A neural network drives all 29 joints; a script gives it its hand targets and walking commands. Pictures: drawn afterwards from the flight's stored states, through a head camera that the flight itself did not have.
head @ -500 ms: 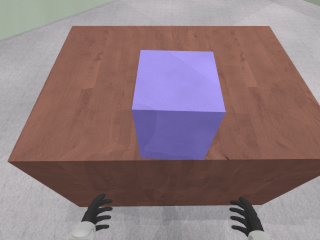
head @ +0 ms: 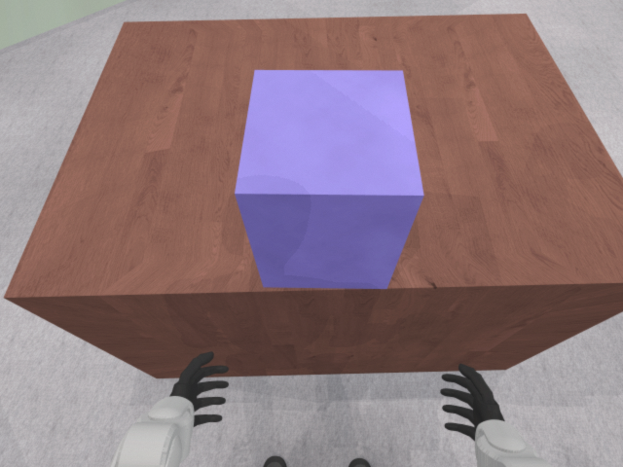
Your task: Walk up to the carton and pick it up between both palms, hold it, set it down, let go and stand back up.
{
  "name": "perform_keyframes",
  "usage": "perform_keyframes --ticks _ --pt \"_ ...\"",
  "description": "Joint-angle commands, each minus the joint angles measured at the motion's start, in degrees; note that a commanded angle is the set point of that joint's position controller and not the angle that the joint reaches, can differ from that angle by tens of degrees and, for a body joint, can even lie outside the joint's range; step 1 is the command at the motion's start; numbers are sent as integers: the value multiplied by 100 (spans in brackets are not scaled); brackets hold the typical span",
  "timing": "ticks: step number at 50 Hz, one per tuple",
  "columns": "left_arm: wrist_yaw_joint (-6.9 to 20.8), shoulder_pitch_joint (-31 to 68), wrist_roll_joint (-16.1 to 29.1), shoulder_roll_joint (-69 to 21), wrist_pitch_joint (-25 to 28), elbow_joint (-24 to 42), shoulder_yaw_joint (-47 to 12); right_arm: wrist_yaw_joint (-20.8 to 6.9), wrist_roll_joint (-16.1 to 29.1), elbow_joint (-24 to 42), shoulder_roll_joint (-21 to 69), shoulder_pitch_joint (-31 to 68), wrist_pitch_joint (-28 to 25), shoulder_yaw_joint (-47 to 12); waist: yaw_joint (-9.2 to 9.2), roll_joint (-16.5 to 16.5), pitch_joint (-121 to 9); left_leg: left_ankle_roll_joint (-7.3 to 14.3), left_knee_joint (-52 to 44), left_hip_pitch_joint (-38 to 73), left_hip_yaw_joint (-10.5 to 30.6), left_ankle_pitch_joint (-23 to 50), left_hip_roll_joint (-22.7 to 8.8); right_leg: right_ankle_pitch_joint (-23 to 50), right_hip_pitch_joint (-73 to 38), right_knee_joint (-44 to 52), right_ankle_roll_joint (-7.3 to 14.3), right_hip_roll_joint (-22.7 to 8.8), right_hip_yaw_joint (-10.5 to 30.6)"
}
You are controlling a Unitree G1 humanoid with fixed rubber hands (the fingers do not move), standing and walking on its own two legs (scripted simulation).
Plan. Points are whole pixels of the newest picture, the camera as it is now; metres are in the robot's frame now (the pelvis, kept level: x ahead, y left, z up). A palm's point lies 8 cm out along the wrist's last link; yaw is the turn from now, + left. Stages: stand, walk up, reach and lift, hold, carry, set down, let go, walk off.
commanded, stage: let go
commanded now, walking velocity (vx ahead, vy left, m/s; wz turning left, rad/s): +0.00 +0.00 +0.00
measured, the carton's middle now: (326, 189) +0.47 +0.02 +0.02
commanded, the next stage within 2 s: stand in 0.72 s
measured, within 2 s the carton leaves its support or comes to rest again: neither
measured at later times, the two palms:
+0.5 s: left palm (150, 430) +0.15 +0.23 -0.07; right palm (537, 456) +0.14 -0.25 -0.09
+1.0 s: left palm out of the picture +0.00 +0.26 -0.13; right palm out of the picture +0.05 -0.21 -0.15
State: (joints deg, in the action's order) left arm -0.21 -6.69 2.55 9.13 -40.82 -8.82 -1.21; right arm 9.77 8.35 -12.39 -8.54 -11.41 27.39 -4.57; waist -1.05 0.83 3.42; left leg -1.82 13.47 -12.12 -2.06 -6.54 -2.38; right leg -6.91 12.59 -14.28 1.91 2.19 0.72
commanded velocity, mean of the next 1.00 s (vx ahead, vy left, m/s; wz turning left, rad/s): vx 0.00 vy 0.00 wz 0.00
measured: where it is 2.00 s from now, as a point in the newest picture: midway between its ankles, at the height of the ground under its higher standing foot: outside the picture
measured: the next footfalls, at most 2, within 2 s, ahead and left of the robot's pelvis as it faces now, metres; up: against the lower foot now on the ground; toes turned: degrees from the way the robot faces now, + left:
none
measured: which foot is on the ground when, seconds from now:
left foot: down 0.00-1.00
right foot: down 0.00-1.00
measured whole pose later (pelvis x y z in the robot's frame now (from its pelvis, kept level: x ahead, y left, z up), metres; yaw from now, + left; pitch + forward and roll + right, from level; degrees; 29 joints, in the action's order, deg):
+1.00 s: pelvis +0.01 +0.03 -0.01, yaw +1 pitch +3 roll +0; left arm -0.4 -27.9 -2.7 10.5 3.8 -44.8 0.7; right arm -2.3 -2.5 -54.3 -10.5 -17.7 -2.6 4.2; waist -1.2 -1.3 -2.9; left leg 0.5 27.4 -15.2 -2.0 -14.7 -0.6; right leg -16.9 11.3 -25.7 0.0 0.7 1.0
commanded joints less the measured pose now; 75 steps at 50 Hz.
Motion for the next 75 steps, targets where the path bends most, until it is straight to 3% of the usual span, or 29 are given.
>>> perform_keyframes --ticks 1,15,16,17,18,19,21,23,24,26,27,28,31,34,36,37,38,39,41,42,43,44,45,46,47,49,52,64,75 --pt "0 295 -50 515 53 620 191 62 -133 539 -367 102 -23 224 -48 -11 -1195 -5 -1 281 -120 921 157 1523 -728 -81 -158 -265 127" --pt "23 570 -108 514 477 -7 197 41 -315 -53 -266 421 -421 214 33 86 -1147 121 88 -11 -144 150 136 702 -623 -203 -182 -306 97" --pt "-33 -1390 -568 1076 1426 1606 651 -635 -575 456 -1121 -900 -1855 1850 -61 -314 -1979 796 636 481 -373 1397 8 1523 -1751 -1358 -66 29 202" --pt "24 -887 -604 708 2162 945 508 -979 -789 -539 -1306 -388 -2664 1749 187 -42 -2161 756 867 361 -232 1931 30 1868 -1453 -1387 -48 -2 179" --pt "148 -734 -763 703 2777 133 809 -1158 -834 -1046 -1156 -297 -3262 1552 47 -247 -1998 566 858 22 -182 1613 50 1662 -1275 -1434 82 7 182" --pt "211 -617 -703 634 3153 -301 771 -1157 -891 -1329 -1010 -128 -3756 1424 130 -40 -1830 515 948 -159 -170 1473 76 1670 -1069 -1421 103 -52 246" --pt "199 -307 -358 878 3540 -490 444 -1081 -915 -1565 -490 376 -4493 921 -45 201 -1539 323 1117 257 -249 1224 192 1388 -536 -1120 -68 -202 257" --pt "155 -101 -151 930 3672 -845 172 -1081 -925 -1852 -417 644 -4660 736 -113 411 -1226 252 1129 544 -275 851 150 806 -57 -857 -105 -181 261" --pt "122 -100 -89 1043 3655 -936 154 -1125 -921 -2123 -330 793 -4621 685 -215 163 -1073 205 1098 457 -309 540 133 181 77 -688 -67 -232 260" --pt "54 -170 -24 1023 3444 -1129 23 -1203 -967 -2550 -375 709 -4392 841 -16 279 -678 199 961 511 -246 -168 89 -765 467 -403 -29 -313 283" --pt "18 -202 -9 1129 3318 -1122 59 -1230 -993 -2749 -290 782 -4309 895 -91 258 -548 187 969 507 -200 -513 91 -1164 703 -304 -31 -368 277" --pt "-3 -190 -22 1090 3200 -1114 30 -1240 -1021 -2832 -355 730 -4229 958 31 376 -432 180 978 685 -185 -713 137 -1475 942 -202 -3 -437 338" --pt "1 -73 -180 1085 2936 -993 109 -1179 -1032 -2897 -445 759 -4085 975 84 478 -295 144 1252 1400 -148 -783 296 -1938 1735 -21 82 -635 422" --pt "-50 12 -287 1109 2733 -818 107 -1167 -1075 -2946 -505 914 -3972 1129 127 18 -168 135 976 958 -158 -1215 229 -1900 1299 -268 86 -431 225" --pt "-122 -126 -323 995 2680 -806 92 -1255 -1180 -3073 -647 987 -3917 1384 119 -688 -12 270 206 -665 -192 -1888 30 -1396 -372 -871 72 8 13" --pt "10 -1640 -718 1104 3692 -1965 371 -1133 -1268 -3724 -765 -798 -3292 968 -108 -1651 334 499 -216 -1618 931 -3788 -621 -1795 104 -815 -111 -395 408" --pt "88 -2401 -649 1278 3959 -2467 441 -1039 -1248 -3700 -1042 -904 -2968 1133 -163 -1734 936 514 -747 -3127 1166 -4917 -851 -2100 -408 -1940 -106 0 -159" --pt "153 -2332 -727 933 4119 -2547 367 -1023 -1179 -3541 -878 -411 -2853 1054 -337 -1589 779 562 -899 -3328 1239 -4596 -927 -1295 -1156 -2628 -26 105 -275" --pt "161 -1989 -637 490 4329 -2571 244 -1088 -1132 -3387 -712 112 -2869 958 -413 -694 168 461 175 -1686 633 -3032 -406 -755 -103 -1277 101 -222 170" --pt "121 -1898 -642 551 4418 -2621 266 -1115 -1077 -3425 -814 63 -2888 1012 -277 -445 -18 442 656 -966 514 -2392 -248 -921 317 -957 160 -348 354" --pt "67 -1586 -684 636 4553 -2572 260 -1155 -1113 -3385 -629 46 -2949 970 -92 -141 -457 493 1174 -535 501 -1524 -213 -849 150 -462 197 -757 855" --pt "-10 -1209 -669 886 4641 -2508 315 -1219 -1046 -3407 -443 -332 -3039 930 364 433 -662 454 1294 -344 441 -720 -38 -504 193 -281 227 -1158 1399" --pt "-22 -1143 -587 838 4655 -2677 346 -1246 -1034 -3619 -423 -559 -3092 900 404 740 -545 433 1112 334 493 -574 -144 -1530 1091 -91 198 -1063 1391" --pt "-1 -1300 -525 690 4681 -2838 321 -1234 -1086 -3698 -614 -443 -3127 949 267 500 -396 458 1247 892 585 -402 -220 -1569 1592 61 74 -827 1190" --pt "-18 -1400 -486 615 4709 -2980 290 -1203 -1096 -3776 -733 -483 -3138 999 283 260 -526 513 1299 896 622 15 -279 -817 1143 -60 18 -715 929" --pt "-99 -1655 -445 689 4747 -3230 337 -1160 -1054 -4018 -776 -868 -3134 1010 295 387 -893 532 1198 629 639 530 -324 469 238 -489 23 -675 634" --pt "-138 -2208 -417 622 4689 -3671 362 -1061 -1040 -4290 -724 -1073 -3103 973 159 208 -825 520 1178 490 570 891 -331 1039 -147 -706 55 -706 514" --pt "-266 -2440 -375 382 4394 -4696 329 -868 -1016 -4961 -462 -1439 -2959 803 71 -207 -59 526 1103 340 507 1932 -346 1099 -291 -865 -37 -740 338" --pt "-292 -2210 -354 151 4260 -5298 246 -799 -993 -5233 -311 -1506 -2924 689 110 -69 88 556 960 385 549 1479 -341 504 -299 -789 -132 -712 292"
